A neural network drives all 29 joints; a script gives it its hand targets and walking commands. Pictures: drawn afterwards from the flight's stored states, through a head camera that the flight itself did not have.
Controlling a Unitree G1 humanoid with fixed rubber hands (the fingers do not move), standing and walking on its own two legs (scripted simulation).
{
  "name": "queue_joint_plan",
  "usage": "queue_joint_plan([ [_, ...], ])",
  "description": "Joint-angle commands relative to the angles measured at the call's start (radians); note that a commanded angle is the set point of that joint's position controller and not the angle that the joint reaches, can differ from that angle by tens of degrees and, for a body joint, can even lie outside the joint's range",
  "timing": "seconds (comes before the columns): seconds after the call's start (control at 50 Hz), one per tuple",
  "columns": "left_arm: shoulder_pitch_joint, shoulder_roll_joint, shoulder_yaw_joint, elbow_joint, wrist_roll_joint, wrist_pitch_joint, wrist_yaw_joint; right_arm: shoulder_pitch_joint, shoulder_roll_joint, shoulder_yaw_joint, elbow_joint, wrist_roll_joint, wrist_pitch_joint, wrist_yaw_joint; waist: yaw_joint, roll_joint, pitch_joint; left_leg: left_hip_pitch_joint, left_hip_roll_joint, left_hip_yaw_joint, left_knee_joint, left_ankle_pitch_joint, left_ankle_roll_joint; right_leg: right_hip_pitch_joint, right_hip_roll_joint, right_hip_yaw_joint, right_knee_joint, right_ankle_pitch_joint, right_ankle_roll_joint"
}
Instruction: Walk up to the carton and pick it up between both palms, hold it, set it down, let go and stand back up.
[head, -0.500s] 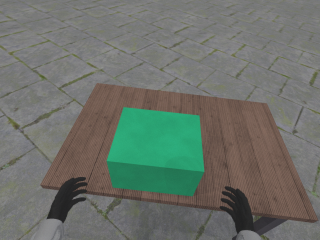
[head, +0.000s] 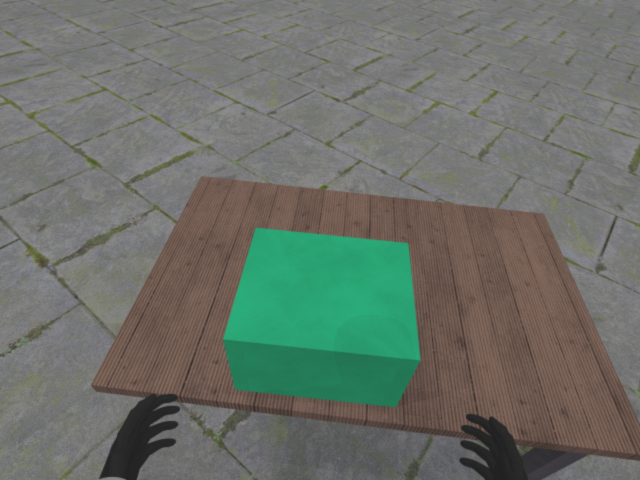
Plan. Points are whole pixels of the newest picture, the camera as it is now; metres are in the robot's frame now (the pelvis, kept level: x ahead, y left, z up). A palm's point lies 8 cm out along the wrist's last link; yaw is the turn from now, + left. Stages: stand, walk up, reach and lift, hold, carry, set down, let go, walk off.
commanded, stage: set down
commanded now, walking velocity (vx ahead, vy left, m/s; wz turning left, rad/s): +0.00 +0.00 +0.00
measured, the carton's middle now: (323, 314) +0.41 -0.01 -0.10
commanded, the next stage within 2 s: let go in 1.44 s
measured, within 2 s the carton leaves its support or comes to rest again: neither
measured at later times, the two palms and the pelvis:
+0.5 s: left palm out of the picture +0.15 +0.25 -0.07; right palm out of the picture +0.15 -0.22 -0.07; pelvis +0.00 +0.01 +0.00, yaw -1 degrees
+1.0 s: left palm (137, 476) +0.16 +0.22 -0.08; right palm out of the picture +0.14 -0.23 -0.08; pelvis +0.00 +0.00 +0.00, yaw -2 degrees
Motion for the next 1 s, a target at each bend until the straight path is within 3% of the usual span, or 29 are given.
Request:
queue_joint_plan([
  [0.0, -0.102, 0.146, 0.050, -0.172, 0.001, -0.071, 0.016, -0.112, -0.107, -0.039, -0.189, -0.016, -0.083, 0.009, -0.002, 0.012, -0.139, -0.179, 0.000, -0.015, -0.099, 0.243, -0.068, 0.176, -0.020, 0.089, -0.044, 0.184, -0.028],
  [0.02, -0.047, 0.127, 0.061, -0.020, 0.057, 0.003, 0.003, -0.077, -0.119, -0.025, -0.014, -0.045, -0.037, 0.009, -0.010, 0.055, -0.037, -0.147, 0.000, -0.015, -0.109, 0.213, -0.076, 0.142, -0.019, 0.090, -0.066, 0.143, -0.040],
  [0.04, -0.082, 0.150, 0.092, -0.320, 0.015, -0.076, 0.032, -0.088, -0.126, -0.051, -0.269, 0.026, -0.105, 0.024, 0.065, 0.046, -0.205, -0.148, 0.006, -0.019, -0.100, 0.330, -0.076, 0.195, -0.010, 0.074, -0.040, 0.194, -0.033],
  [0.06, -0.058, 0.129, 0.041, -0.065, 0.051, -0.008, 0.012, -0.084, -0.120, -0.040, -0.040, -0.040, -0.058, 0.013, -0.036, 0.047, -0.054, -0.140, 0.001, -0.016, -0.095, 0.262, -0.080, 0.139, -0.011, 0.085, -0.065, 0.176, -0.034],
  [0.08, -0.051, 0.148, 0.104, -0.214, 0.050, -0.021, 0.024, -0.061, -0.134, -0.045, -0.145, 0.001, -0.069, 0.021, 0.049, 0.057, -0.116, -0.134, 0.004, -0.018, -0.105, 0.306, -0.081, 0.175, -0.013, 0.081, -0.061, 0.176, -0.035],
  [0.1, -0.083, 0.139, 0.069, -0.314, 0.011, -0.076, 0.039, -0.084, -0.129, -0.061, -0.252, 0.025, -0.112, 0.025, 0.031, 0.028, -0.167, -0.148, 0.007, -0.020, -0.091, 0.338, -0.080, 0.188, -0.009, 0.079, -0.047, 0.210, -0.028],
  [0.12, -0.035, 0.123, 0.058, -0.014, 0.072, 0.027, 0.009, -0.067, -0.127, -0.036, 0.026, -0.048, -0.035, 0.012, -0.033, 0.056, 0.006, -0.132, -0.001, -0.013, -0.102, 0.236, -0.079, 0.123, -0.021, 0.096, -0.082, 0.161, -0.036],
  [0.14, -0.070, 0.150, 0.117, -0.382, 0.019, -0.072, 0.041, -0.066, -0.141, -0.060, -0.307, 0.037, -0.108, 0.030, 0.084, 0.024, -0.198, -0.146, 0.004, -0.015, -0.098, 0.346, -0.074, 0.199, -0.013, 0.080, -0.049, 0.205, -0.027],
  [0.16, -0.053, 0.123, 0.040, -0.036, 0.063, 0.013, 0.012, -0.077, -0.123, -0.051, 0.000, -0.055, -0.046, 0.016, -0.053, 0.044, -0.030, -0.127, 0.003, -0.009, -0.100, 0.239, -0.075, 0.113, -0.016, 0.092, -0.077, 0.168, -0.030],
  [0.18, -0.042, 0.149, 0.110, -0.179, 0.062, 0.023, 0.017, -0.054, -0.134, -0.044, -0.107, -0.024, -0.043, 0.024, 0.041, 0.051, -0.099, -0.115, 0.003, -0.004, -0.118, 0.264, -0.072, 0.144, -0.019, 0.087, -0.076, 0.145, -0.032],
  [0.2, -0.064, 0.137, 0.077, -0.231, 0.047, 0.005, 0.030, -0.074, -0.131, -0.065, -0.156, -0.019, -0.064, 0.027, 0.018, 0.052, -0.127, -0.125, 0.008, -0.010, -0.113, 0.287, -0.077, 0.149, -0.014, 0.081, -0.066, 0.158, -0.031],
  [0.22, -0.032, 0.110, 0.066, -0.078, 0.088, 0.083, 0.022, -0.064, -0.152, -0.058, 0.024, -0.051, -0.011, 0.029, -0.013, 0.085, -0.024, -0.106, 0.010, -0.011, -0.121, 0.249, -0.087, 0.113, -0.010, 0.081, -0.082, 0.109, -0.040],
  [0.24, -0.054, 0.129, 0.085, -0.381, 0.026, 0.016, 0.046, -0.059, -0.139, -0.052, -0.269, 0.021, -0.067, 0.036, 0.061, 0.044, -0.165, -0.118, 0.014, -0.012, -0.109, 0.350, -0.081, 0.173, -0.010, 0.073, -0.061, 0.169, -0.032],
  [0.26, -0.044, 0.104, 0.034, -0.106, 0.066, 0.090, 0.031, -0.073, -0.149, -0.064, -0.018, -0.050, -0.014, 0.030, -0.035, 0.059, -0.025, -0.110, 0.012, -0.014, -0.110, 0.282, -0.092, 0.103, -0.010, 0.081, -0.084, 0.139, -0.036],
  [0.28, -0.047, 0.138, 0.092, -0.244, 0.050, 0.096, 0.030, -0.054, -0.141, -0.052, -0.150, -0.025, -0.009, 0.024, 0.033, 0.038, -0.086, -0.105, 0.011, -0.007, -0.121, 0.290, -0.082, 0.146, -0.017, 0.083, -0.089, 0.134, -0.034],
  [0.3, -0.070, 0.130, 0.068, -0.393, 0.012, 0.035, 0.052, -0.066, -0.140, -0.070, -0.283, 0.009, -0.054, 0.031, 0.036, 0.025, -0.162, -0.128, 0.015, -0.016, -0.105, 0.348, -0.088, 0.168, -0.011, 0.077, -0.063, 0.187, -0.027],
  [0.32, -0.054, 0.096, 0.035, -0.075, 0.079, 0.137, 0.037, -0.096, -0.166, -0.079, 0.047, -0.068, 0.022, 0.034, -0.034, 0.086, 0.019, -0.109, 0.022, -0.021, -0.126, 0.255, -0.100, 0.075, -0.003, 0.075, -0.093, 0.082, -0.042],
  [0.34, -0.058, 0.119, 0.081, -0.294, 0.049, 0.103, 0.045, -0.071, -0.148, -0.071, -0.185, -0.030, -0.006, 0.041, 0.043, 0.039, -0.099, -0.100, 0.022, -0.007, -0.129, 0.306, -0.081, 0.129, -0.006, 0.066, -0.090, 0.111, -0.038],
  [0.36, -0.049, 0.104, 0.051, -0.207, 0.063, 0.121, 0.042, -0.067, -0.151, -0.084, -0.102, -0.058, 0.006, 0.039, -0.004, 0.046, -0.061, -0.095, 0.021, -0.005, -0.127, 0.287, -0.083, 0.104, -0.001, 0.067, -0.093, 0.110, -0.038],
  [0.42, -0.061, 0.092, 0.059, -0.284, 0.066, 0.157, 0.047, -0.068, -0.161, -0.091, -0.149, -0.065, 0.018, 0.043, 0.009, 0.030, -0.097, -0.086, 0.026, -0.009, -0.126, 0.330, -0.087, 0.120, 0.005, 0.058, -0.088, 0.130, -0.032],
  [0.44, -0.061, 0.087, 0.054, -0.201, 0.088, 0.187, 0.046, -0.085, -0.167, -0.088, -0.063, -0.092, 0.037, 0.043, 0.000, 0.045, -0.060, -0.079, 0.028, -0.006, -0.131, 0.314, -0.088, 0.096, 0.007, 0.058, -0.094, 0.112, -0.035],
  [0.46, -0.072, 0.108, 0.074, -0.287, 0.072, 0.173, 0.051, -0.083, -0.151, -0.079, -0.156, -0.070, 0.023, 0.040, 0.030, 0.024, -0.108, -0.086, 0.025, -0.005, -0.124, 0.350, -0.085, 0.137, 0.000, 0.062, -0.092, 0.144, -0.033],
  [0.5, -0.091, 0.100, 0.078, -0.193, 0.104, 0.219, 0.045, -0.105, -0.156, -0.075, -0.052, -0.093, 0.049, 0.043, 0.020, 0.034, -0.073, -0.075, 0.022, 0.003, -0.131, 0.311, -0.080, 0.101, 0.002, 0.057, -0.101, 0.117, -0.035],
  [0.52, -0.089, 0.098, 0.075, -0.309, 0.082, 0.190, 0.058, -0.094, -0.153, -0.074, -0.162, -0.064, 0.023, 0.049, 0.036, 0.026, -0.136, -0.083, 0.025, -0.001, -0.125, 0.352, -0.083, 0.134, 0.003, 0.057, -0.086, 0.152, -0.032],
  [0.54, -0.088, 0.077, 0.058, -0.174, 0.118, 0.226, 0.060, -0.115, -0.182, -0.096, -0.010, -0.102, 0.043, 0.056, 0.004, 0.046, -0.069, -0.075, 0.027, -0.005, -0.129, 0.320, -0.090, 0.085, 0.012, 0.049, -0.092, 0.108, -0.035],
  [0.56, -0.088, 0.089, 0.074, -0.282, 0.095, 0.204, 0.058, -0.088, -0.155, -0.081, -0.147, -0.091, 0.021, 0.052, 0.022, 0.002, -0.137, -0.066, 0.025, 0.008, -0.122, 0.341, -0.075, 0.120, 0.006, 0.052, -0.088, 0.143, -0.027],
  [0.72, -0.089, 0.066, 0.076, -0.165, 0.152, 0.260, 0.046, -0.100, -0.161, -0.075, -0.009, -0.123, 0.036, 0.053, 0.010, 0.037, -0.066, -0.073, 0.019, 0.020, -0.132, 0.293, -0.070, 0.092, 0.003, 0.050, -0.094, 0.132, -0.034],
  [0.8, -0.137, 0.073, 0.092, -0.191, 0.156, 0.289, 0.052, -0.136, -0.162, -0.070, -0.033, -0.129, 0.039, 0.059, 0.035, 0.034, -0.083, -0.095, 0.017, 0.027, -0.138, 0.284, -0.063, 0.095, 0.004, 0.041, -0.088, 0.122, -0.031],
  [0.98, -0.155, 0.063, 0.089, -0.204, 0.178, 0.316, 0.053, -0.133, -0.148, -0.070, -0.020, -0.173, 0.037, 0.058, 0.017, 0.019, -0.134, -0.091, 0.011, 0.050, -0.135, 0.263, -0.047, 0.117, 0.000, 0.040, -0.078, 0.176, -0.027],
])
